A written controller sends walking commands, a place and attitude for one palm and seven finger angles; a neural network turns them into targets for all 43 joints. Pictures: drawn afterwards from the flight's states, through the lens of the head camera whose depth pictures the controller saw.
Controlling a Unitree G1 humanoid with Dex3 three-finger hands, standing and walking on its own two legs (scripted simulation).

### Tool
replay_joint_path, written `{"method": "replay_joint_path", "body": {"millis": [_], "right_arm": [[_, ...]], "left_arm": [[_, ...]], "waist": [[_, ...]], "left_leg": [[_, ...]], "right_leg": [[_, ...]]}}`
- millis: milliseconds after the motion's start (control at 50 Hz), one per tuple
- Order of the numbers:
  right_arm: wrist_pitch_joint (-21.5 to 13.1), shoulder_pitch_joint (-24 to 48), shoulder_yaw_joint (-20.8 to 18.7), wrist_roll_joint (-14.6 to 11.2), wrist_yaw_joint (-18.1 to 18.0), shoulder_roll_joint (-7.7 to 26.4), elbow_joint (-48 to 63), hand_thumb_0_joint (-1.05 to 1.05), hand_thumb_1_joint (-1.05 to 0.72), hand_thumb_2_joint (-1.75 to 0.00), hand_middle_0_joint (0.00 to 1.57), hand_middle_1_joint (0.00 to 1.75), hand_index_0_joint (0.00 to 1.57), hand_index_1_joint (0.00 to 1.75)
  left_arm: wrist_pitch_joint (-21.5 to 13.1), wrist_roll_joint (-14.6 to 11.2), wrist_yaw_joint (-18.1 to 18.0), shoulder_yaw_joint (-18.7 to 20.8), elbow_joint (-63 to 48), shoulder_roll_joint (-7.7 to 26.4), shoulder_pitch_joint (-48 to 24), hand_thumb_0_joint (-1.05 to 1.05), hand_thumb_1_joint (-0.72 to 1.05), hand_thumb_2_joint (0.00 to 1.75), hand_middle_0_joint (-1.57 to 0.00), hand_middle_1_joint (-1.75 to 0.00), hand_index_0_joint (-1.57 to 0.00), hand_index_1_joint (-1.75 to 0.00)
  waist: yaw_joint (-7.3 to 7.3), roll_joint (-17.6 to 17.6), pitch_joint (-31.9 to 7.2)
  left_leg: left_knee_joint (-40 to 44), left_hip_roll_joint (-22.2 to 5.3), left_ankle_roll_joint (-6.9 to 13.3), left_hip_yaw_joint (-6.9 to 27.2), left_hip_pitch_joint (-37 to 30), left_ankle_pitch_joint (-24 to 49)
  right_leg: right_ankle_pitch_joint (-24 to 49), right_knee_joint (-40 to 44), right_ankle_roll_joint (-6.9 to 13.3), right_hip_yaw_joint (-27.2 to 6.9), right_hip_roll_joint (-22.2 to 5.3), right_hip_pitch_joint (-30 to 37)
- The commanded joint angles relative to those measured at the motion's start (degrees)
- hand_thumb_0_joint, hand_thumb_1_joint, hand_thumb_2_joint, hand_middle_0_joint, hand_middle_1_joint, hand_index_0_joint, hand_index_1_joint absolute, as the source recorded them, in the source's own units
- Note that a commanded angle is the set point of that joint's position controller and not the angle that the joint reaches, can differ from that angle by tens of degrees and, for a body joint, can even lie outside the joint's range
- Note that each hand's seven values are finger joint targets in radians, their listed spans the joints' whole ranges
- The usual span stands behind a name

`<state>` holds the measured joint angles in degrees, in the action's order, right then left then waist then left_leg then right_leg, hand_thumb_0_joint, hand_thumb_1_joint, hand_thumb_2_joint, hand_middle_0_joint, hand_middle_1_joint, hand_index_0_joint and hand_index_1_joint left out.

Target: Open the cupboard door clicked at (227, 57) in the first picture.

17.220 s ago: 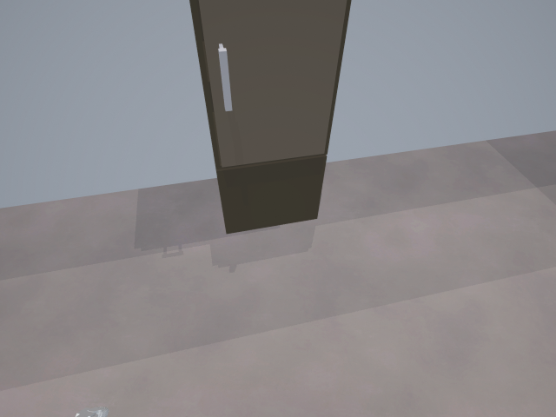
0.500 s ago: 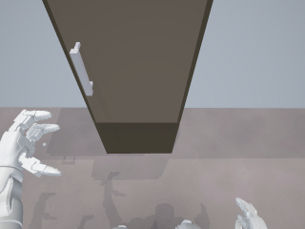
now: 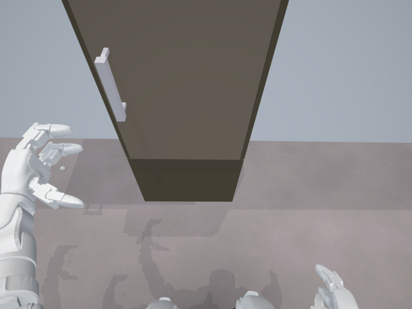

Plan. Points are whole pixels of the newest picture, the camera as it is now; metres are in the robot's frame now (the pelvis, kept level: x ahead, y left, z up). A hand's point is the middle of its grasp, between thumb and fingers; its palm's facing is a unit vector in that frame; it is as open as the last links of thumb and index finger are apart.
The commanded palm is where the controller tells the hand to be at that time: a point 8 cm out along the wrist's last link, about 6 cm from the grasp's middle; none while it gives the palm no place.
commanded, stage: move the hooked fingers beside the handle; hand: left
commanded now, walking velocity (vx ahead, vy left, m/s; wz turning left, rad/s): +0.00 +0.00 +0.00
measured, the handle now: (114, 87) +0.58 +0.26 +0.05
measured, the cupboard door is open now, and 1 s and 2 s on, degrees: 0 0 0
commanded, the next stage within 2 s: none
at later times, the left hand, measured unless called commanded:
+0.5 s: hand (70, 137) +0.42 +0.30 +0.06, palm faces +0.05 -1.00 +0.00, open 14.0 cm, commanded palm +0.40 +0.34 +0.07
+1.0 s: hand (82, 111) +0.49 +0.30 +0.06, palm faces +0.06 -1.00 -0.02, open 14.0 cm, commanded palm +0.48 +0.35 +0.06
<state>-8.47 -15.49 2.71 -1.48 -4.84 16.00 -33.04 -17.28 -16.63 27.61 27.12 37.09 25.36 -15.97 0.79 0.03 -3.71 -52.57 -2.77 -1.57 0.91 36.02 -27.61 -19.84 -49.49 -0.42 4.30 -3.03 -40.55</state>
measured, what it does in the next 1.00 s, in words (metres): stands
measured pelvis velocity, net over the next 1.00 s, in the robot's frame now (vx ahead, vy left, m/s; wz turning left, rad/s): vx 0.00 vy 0.02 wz -0.05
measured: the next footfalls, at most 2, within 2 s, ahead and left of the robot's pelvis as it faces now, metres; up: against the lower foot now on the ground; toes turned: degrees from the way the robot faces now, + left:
none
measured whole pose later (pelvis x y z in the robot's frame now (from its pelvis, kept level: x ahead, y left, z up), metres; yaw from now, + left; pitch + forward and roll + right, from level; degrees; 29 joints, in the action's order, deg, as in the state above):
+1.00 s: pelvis +0.00 +0.02 -0.02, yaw -3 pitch +22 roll -3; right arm 3.5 -21.8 3.4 0.5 -2.3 16.5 -32.9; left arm -19.6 -6.3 28.0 34.6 68.0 43.2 -48.0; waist 9.2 -0.6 -4.3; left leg -59.4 -4.2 -0.3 0.2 51.1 -30.0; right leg -19.2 -52.4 -1.5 3.2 -1.5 -54.6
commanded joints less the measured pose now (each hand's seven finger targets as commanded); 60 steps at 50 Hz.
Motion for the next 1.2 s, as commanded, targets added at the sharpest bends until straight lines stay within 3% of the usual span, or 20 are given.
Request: {"method": "replay_joint_path", "body": {"millis": [0, 120, 180, 220, 260, 380, 400, 460, 540, 580, 700, 740, 760, 840, 900, 1020, 1060, 1080, 1120, 1180], "right_arm": [[-1.72, -3.20, -3.84, -0.07, -0.49, 8.95, 6.48, 0.00, -0.90, -0.90, 0.20, 0.30, 0.20, 0.30], [-0.31, -5.09, -4.28, 0.00, 0.26, 9.33, 6.76, 0.00, -0.90, -0.90, 0.20, 0.30, 0.20, 0.30], [0.50, -6.49, -4.44, 0.10, 0.27, 10.02, 6.13, 0.00, -0.90, -0.90, 0.20, 0.30, 0.20, 0.30], [1.02, -6.94, -4.50, 0.09, 0.25, 9.97, 5.77, 0.00, -0.90, -0.90, 0.20, 0.30, 0.20, 0.30], [1.61, -7.86, -4.62, 0.22, 0.15, 10.41, 5.52, 0.00, -0.90, -0.90, 0.20, 0.30, 0.20, 0.30], [3.47, -9.58, -4.70, 0.51, 0.39, 10.65, 4.58, 0.00, -0.90, -0.90, 0.20, 0.30, 0.20, 0.30], [3.74, -9.74, -4.69, 0.50, 0.49, 10.48, 4.53, 0.00, -0.90, -0.90, 0.20, 0.30, 0.20, 0.30], [4.58, -10.64, -4.46, 0.69, 0.55, 10.79, 4.39, 0.00, -0.90, -0.90, 0.20, 0.30, 0.20, 0.30], [6.02, -11.78, -4.45, 0.90, 0.84, 11.21, 4.28, 0.00, -0.90, -0.90, 0.20, 0.30, 0.20, 0.30], [6.59, -12.28, -4.33, 1.17, 1.02, 11.16, 4.18, 0.00, -0.90, -0.90, 0.20, 0.30, 0.20, 0.30], [8.35, -13.66, -4.49, 1.51, 1.45, 11.27, 3.93, 0.00, -0.90, -0.90, 0.20, 0.30, 0.20, 0.30], [8.96, -13.92, -4.24, 1.48, 1.58, 11.33, 3.57, 0.00, -0.90, -0.90, 0.20, 0.30, 0.20, 0.30], [9.19, -14.19, -4.15, 1.55, 1.48, 11.48, 3.53, 0.00, -0.90, -0.90, 0.20, 0.30, 0.20, 0.30], [10.14, -14.95, -3.88, 1.70, 1.52, 11.54, 3.28, 0.00, -0.90, -0.90, 0.20, 0.30, 0.20, 0.30], [10.71, -15.91, -4.02, 2.10, 1.54, 11.80, 3.17, 0.00, -0.90, -0.90, 0.20, 0.30, 0.20, 0.30], [12.04, -16.81, -3.41, 1.97, 1.68, 12.03, 2.85, 0.00, -0.90, -0.90, 0.20, 0.30, 0.20, 0.30], [12.32, -17.21, -3.37, 2.18, 1.63, 12.21, 2.98, 0.00, -0.90, -0.90, 0.20, 0.30, 0.20, 0.30], [12.52, -17.64, -3.48, 2.32, 1.65, 12.38, 2.79, 0.00, -0.90, -0.90, 0.20, 0.30, 0.20, 0.30], [12.83, -17.83, -3.31, 2.26, 1.81, 12.14, 2.67, 0.00, -0.90, -0.90, 0.20, 0.30, 0.20, 0.30], [13.21, -18.53, -3.22, 2.41, 1.80, 12.64, 2.61, 0.00, -0.90, -0.90, 0.20, 0.30, 0.20, 0.30]], "left_arm": [[-3.93, -1.29, 0.61, 6.80, -6.39, 20.13, -17.29, 0.00, -0.50, 0.30, -0.30, -1.20, -0.30, -1.20], [-4.89, -0.64, 1.35, 6.56, -2.60, 20.97, -21.47, 0.00, -0.50, 0.30, -0.30, -1.20, -0.30, -1.20], [-5.69, -0.52, 1.68, 8.57, -0.08, 24.14, -24.56, 0.00, -0.50, 0.30, -0.30, -1.20, -0.30, -1.20], [-5.90, 0.11, 2.10, 6.93, 1.99, 23.16, -27.19, 0.00, -0.50, 0.30, -0.30, -1.20, -0.30, -1.20], [-6.36, 0.45, 2.43, 8.04, 3.36, 25.43, -29.21, 0.00, -0.50, 0.30, -0.30, -1.20, -0.30, -1.20], [-7.23, 2.07, 3.01, 8.60, 5.73, 28.77, -35.56, 0.00, -0.50, 0.30, -0.30, -1.20, -0.30, -1.20], [-6.93, 2.24, 3.00, 7.34, 7.02, 27.37, -35.98, 0.00, -0.50, 0.30, -0.30, -1.20, -0.30, -1.20], [-6.47, 2.76, 2.66, 7.32, 10.18, 28.24, -38.50, 0.00, -0.50, 0.30, -0.30, -1.20, -0.30, -1.20], [-5.99, 4.53, 1.90, 9.43, 13.78, 32.15, -40.00, 0.00, -0.50, 0.30, -0.30, -1.20, -0.30, -1.20], [-6.56, 5.32, 1.79, 8.95, 13.00, 32.92, -43.85, 0.00, -0.50, 0.30, -0.30, -1.20, -0.30, -1.20], [-7.12, 5.76, 1.48, 8.21, 13.65, 32.38, -45.77, 0.00, -0.50, 0.30, -0.30, -1.20, -0.30, -1.20], [-6.17, 6.30, 1.30, 7.54, 16.33, 32.17, -46.61, 0.00, -0.50, 0.30, -0.30, -1.20, -0.30, -1.20], [-6.00, 6.35, 1.21, 7.67, 17.30, 32.76, -47.85, 0.00, -0.50, 0.30, -0.30, -1.20, -0.30, -1.20], [-5.70, 8.13, 0.27, 8.09, 18.18, 35.53, -51.29, 0.00, -0.50, 0.30, -0.30, -1.20, -0.30, -1.20], [-6.67, 8.47, 0.03, 10.20, 17.54, 38.50, -52.88, 0.00, -0.50, 0.30, -0.30, -1.20, -0.30, -1.20], [-5.07, 9.75, 0.89, 8.70, 22.13, 39.53, -54.76, 0.00, -0.50, 0.30, -0.30, -1.20, -0.30, -1.20], [-5.13, 9.89, 1.00, 9.26, 21.38, 40.91, -56.40, 0.00, -0.50, 0.30, -0.30, -1.20, -0.30, -1.20], [-5.30, 10.19, 0.89, 10.42, 20.49, 42.76, -57.56, 0.00, -0.50, 0.30, -0.30, -1.20, -0.30, -1.20], [-4.84, 10.37, 0.95, 8.56, 22.66, 40.55, -57.03, 0.00, -0.50, 0.30, -0.30, -1.20, -0.30, -1.20], [-4.67, 10.48, 0.93, 10.35, 22.68, 43.69, -59.41, 0.00, -0.50, 0.30, -0.30, -1.20, -0.30, -1.20]], "waist": [[0.31, 3.54, -18.07], [1.08, 4.78, -18.56], [1.55, 3.42, -19.04], [2.40, 4.03, -19.07], [2.44, 4.15, -19.91], [2.89, 7.83, -23.10], [3.43, 7.97, -22.85], [3.93, 7.19, -22.02], [4.11, 6.10, -23.01], [4.41, 9.06, -24.64], [5.11, 10.03, -28.15], [5.88, 8.97, -25.24], [6.34, 7.84, -24.48], [7.04, 9.64, -25.30], [6.83, 10.88, -29.68], [8.57, 10.58, -26.82], [8.66, 13.14, -27.84], [8.48, 12.88, -29.72], [9.40, 12.62, -28.36], [9.74, 11.96, -29.66]], "left_leg": [[8.11, 3.13, 1.61, -1.52, 1.00, 16.68], [7.65, 2.95, 1.81, -1.75, 1.54, 16.40], [7.04, 2.74, 1.99, -1.71, 2.84, 16.22], [6.67, 2.82, 2.15, -1.82, 3.31, 15.44], [6.11, 2.76, 2.30, -1.67, 3.55, 16.13], [5.34, 2.36, 2.20, -0.93, 1.54, 19.31], [5.11, 2.41, 2.24, -1.08, 1.50, 18.87], [4.77, 2.23, 2.26, -0.69, 2.52, 19.19], [3.98, 2.02, 2.32, -0.76, 4.22, 19.40], [3.69, 1.86, 2.08, -0.41, 2.36, 21.19], [2.47, 1.42, 1.87, 0.10, -0.61, 26.61], [2.61, 1.27, 1.89, 0.19, 1.28, 24.71], [2.42, 1.27, 2.15, 0.39, 2.08, 23.92], [1.95, 1.34, 2.19, 0.27, 2.65, 23.61], [0.97, 1.25, 2.20, 0.30, 1.34, 26.78], [0.48, 0.97, 2.45, 0.55, 3.20, 26.14], [0.11, 0.88, 2.35, 0.80, 1.89, 27.91], [-0.13, 0.74, 2.20, 1.11, 1.34, 28.94], [-0.70, 0.66, 2.33, 0.94, 1.67, 29.02], [-1.04, 0.54, 2.50, 1.13, 2.39, 28.81]], "right_leg": [[12.34, 4.58, 1.28, -3.36, 2.96, 17.35], [11.98, 4.16, 1.30, -3.27, 3.45, 15.02], [11.77, 3.73, 1.28, -3.42, 3.70, 14.56], [11.23, 3.70, 1.12, -3.62, 3.63, 13.59], [11.40, 3.13, 1.33, -3.61, 3.86, 13.06], [13.19, 1.69, 1.64, -2.75, 4.27, 10.68], [12.82, 1.83, 1.46, -2.77, 4.30, 9.83], [12.77, 1.32, 1.63, -2.40, 4.47, 8.54], [13.62, 0.95, 1.26, -2.55, 4.38, 8.65], [13.92, 0.33, 1.47, -2.28, 4.51, 7.35], [16.44, -0.32, 1.33, -1.90, 4.77, 6.05], [15.24, -0.08, 1.22, -1.56, 4.78, 4.76], [14.87, -0.11, 1.35, -1.60, 4.92, 4.35], [15.05, -0.05, 1.12, -1.88, 4.80, 4.24], [17.82, -0.69, 1.22, -2.26, 4.93, 6.10], [17.63, -0.51, 1.03, -1.97, 5.08, 4.10], [17.98, -0.93, 1.39, -1.81, 5.14, 3.01], [18.31, -1.09, 1.21, -1.80, 5.12, 3.54], [18.30, -0.83, 1.01, -1.80, 5.15, 2.00], [18.91, -1.04, 1.05, -1.82, 5.33, 2.86]]}}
